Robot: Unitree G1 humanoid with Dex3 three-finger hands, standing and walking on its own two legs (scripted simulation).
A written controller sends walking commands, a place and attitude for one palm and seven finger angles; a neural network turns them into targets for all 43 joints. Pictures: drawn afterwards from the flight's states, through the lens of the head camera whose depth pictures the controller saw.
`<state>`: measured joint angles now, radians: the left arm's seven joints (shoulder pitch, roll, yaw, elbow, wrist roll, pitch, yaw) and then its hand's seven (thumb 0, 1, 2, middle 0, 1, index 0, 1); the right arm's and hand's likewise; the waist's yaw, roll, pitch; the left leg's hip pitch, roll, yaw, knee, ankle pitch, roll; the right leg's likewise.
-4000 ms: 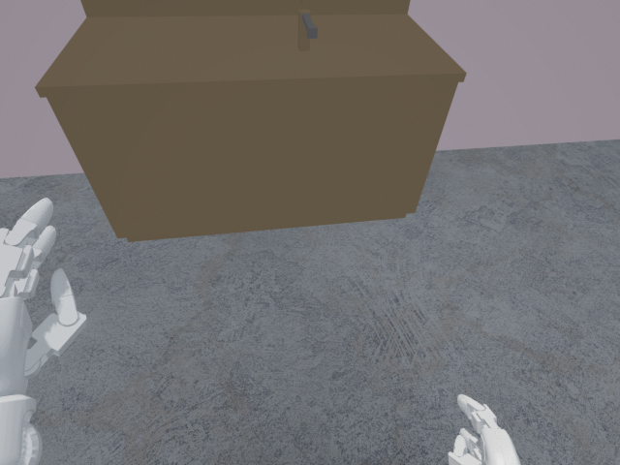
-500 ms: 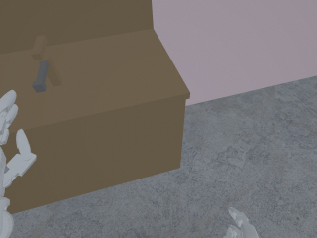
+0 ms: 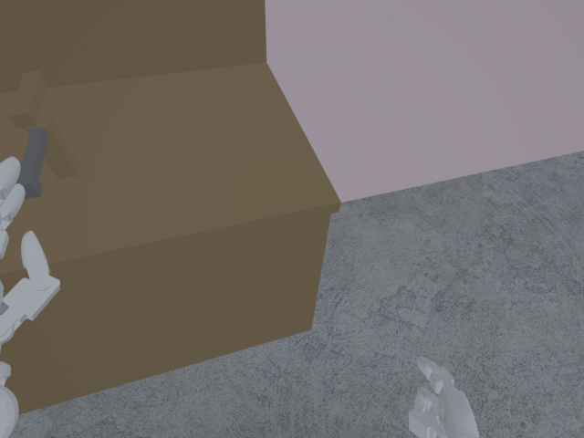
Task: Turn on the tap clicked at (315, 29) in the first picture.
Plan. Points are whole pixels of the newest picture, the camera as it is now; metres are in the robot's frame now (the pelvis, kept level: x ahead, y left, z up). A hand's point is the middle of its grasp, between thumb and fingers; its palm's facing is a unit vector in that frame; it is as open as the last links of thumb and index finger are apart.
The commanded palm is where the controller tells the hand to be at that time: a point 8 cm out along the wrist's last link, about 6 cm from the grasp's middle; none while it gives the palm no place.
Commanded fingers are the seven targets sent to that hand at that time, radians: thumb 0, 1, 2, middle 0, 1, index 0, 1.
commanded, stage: come to a stop and stand still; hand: left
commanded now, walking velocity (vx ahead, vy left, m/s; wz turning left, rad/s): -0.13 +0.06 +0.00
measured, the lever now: (26, 186) +0.43 +0.43 +0.08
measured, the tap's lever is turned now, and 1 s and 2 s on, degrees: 0 0 0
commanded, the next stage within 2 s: look again from close up in 1.88 s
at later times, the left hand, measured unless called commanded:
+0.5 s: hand out of the picture +0.21 +0.30 +0.19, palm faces +0.48 -0.82 -0.33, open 7.4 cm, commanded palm +0.14 +0.31 +0.19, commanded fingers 0.00 0.90 0.90 -0.20 -0.30 -0.20 -0.30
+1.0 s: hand out of the picture +0.15 +0.32 +0.17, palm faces +0.42 -0.84 -0.34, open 7.4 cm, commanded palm +0.09 +0.35 +0.19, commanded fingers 0.00 0.90 0.90 -0.20 -0.30 -0.20 -0.30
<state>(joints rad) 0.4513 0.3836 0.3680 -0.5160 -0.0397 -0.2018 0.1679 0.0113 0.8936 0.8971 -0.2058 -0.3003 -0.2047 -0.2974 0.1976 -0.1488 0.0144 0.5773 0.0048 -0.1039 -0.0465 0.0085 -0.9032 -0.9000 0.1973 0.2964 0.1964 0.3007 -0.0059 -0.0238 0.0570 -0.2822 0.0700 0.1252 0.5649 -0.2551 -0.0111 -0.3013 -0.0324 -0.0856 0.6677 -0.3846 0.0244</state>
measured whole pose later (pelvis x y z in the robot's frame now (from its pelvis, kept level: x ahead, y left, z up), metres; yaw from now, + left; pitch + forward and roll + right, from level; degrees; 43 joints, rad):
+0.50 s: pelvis -0.03 +0.03 +0.00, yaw -2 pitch -2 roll +0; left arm 0.23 0.42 0.44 -0.37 -0.05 -0.25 0.13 0.01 0.89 0.90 -0.21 -0.30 -0.21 -0.30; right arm 0.20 -0.23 -0.02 0.58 0.01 -0.15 -0.01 0.01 -0.90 -0.90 0.20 0.30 0.20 0.30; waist 0.04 -0.05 0.10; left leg -0.25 -0.02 0.07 0.53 -0.25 0.05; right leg -0.28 -0.03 -0.06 0.50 -0.19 0.00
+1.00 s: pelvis -0.07 +0.06 +0.01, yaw +1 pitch -4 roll -1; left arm 0.34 0.34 0.33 -0.37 0.00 -0.22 0.10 0.01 0.89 0.90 -0.21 -0.30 -0.20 -0.30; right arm 0.21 -0.17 0.04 0.58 -0.01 -0.14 0.00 0.01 -0.90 -0.90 0.20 0.30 0.20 0.30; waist 0.05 -0.02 0.05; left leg -0.21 -0.05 0.08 0.39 -0.14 0.06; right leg -0.19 0.00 0.03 0.42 -0.23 -0.01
